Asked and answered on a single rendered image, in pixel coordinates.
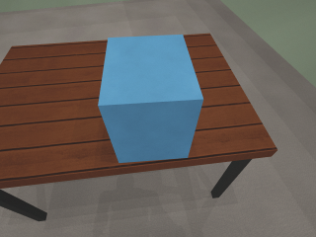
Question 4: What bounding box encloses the table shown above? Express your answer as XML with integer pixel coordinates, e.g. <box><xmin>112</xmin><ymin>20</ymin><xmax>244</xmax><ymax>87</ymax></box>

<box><xmin>0</xmin><ymin>33</ymin><xmax>277</xmax><ymax>221</ymax></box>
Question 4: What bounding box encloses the carton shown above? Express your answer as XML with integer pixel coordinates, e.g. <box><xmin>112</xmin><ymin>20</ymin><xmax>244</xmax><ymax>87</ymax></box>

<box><xmin>98</xmin><ymin>35</ymin><xmax>203</xmax><ymax>163</ymax></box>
